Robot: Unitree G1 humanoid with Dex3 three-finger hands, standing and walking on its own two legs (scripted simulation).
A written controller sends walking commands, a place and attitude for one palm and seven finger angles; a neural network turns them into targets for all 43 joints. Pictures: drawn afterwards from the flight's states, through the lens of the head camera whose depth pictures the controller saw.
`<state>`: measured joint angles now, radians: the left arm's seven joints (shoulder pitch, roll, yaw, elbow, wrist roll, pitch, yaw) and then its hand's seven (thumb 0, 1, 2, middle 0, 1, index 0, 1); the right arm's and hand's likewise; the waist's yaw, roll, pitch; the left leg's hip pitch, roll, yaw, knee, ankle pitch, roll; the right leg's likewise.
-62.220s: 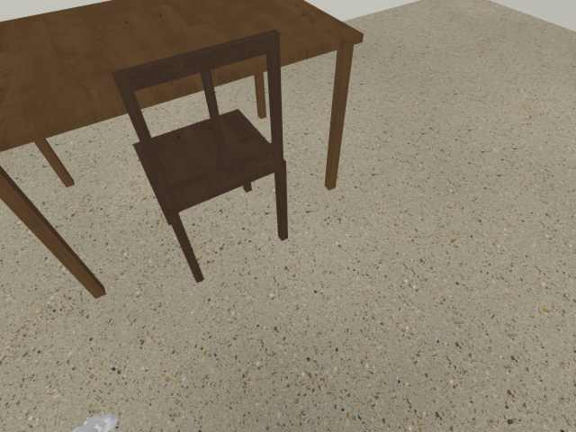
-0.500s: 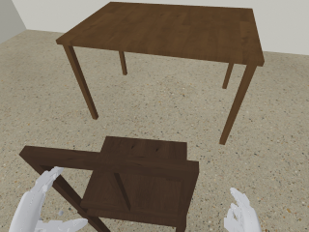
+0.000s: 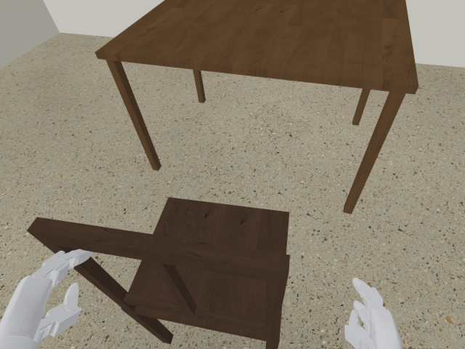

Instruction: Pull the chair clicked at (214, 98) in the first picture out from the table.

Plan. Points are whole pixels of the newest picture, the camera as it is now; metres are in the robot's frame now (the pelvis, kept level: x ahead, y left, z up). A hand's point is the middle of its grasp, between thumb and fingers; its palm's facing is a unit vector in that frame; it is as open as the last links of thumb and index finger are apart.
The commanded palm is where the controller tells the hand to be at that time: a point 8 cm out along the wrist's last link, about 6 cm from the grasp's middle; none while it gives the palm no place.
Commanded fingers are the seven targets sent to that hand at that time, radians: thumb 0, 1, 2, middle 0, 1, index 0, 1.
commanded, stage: draw the hand back to the body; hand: left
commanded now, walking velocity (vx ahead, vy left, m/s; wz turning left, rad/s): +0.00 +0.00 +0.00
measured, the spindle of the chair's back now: (177, 287) +0.23 +0.16 -0.09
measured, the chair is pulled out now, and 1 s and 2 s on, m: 0.64 0.63 0.63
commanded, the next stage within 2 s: step back with the hand held close in 0.22 s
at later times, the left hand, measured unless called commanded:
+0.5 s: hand (68, 313) +0.14 +0.27 +0.06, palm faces +0.12 -0.82 -0.56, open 6.3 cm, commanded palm +0.11 +0.30 +0.18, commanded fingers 0.00 0.90 0.90 -0.20 -0.30 -0.20 -0.30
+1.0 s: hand out of the picture +0.09 +0.29 +0.14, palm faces +0.42 -0.79 -0.46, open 7.4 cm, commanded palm +0.03 +0.33 +0.18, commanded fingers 0.00 0.90 0.90 -0.20 -0.30 -0.20 -0.30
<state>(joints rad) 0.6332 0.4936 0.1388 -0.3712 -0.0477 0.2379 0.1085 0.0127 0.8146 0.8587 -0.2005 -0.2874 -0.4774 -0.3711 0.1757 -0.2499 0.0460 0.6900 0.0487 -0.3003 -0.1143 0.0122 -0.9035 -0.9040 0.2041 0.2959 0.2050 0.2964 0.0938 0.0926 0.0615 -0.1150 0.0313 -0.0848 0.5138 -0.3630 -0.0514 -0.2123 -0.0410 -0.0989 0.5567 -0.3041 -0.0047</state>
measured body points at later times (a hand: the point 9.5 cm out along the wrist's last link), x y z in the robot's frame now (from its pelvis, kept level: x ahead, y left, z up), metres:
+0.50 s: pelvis -0.04 +0.00 +0.00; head +0.02 -0.01 +0.45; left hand +0.12 +0.31 +0.09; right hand +0.16 -0.22 -0.09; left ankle -0.05 +0.16 -0.73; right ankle +0.00 -0.11 -0.73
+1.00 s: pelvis -0.12 +0.03 -0.01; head -0.11 +0.03 +0.44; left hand +0.06 +0.33 +0.16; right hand +0.03 -0.22 -0.09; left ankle -0.06 +0.16 -0.73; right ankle -0.01 -0.11 -0.72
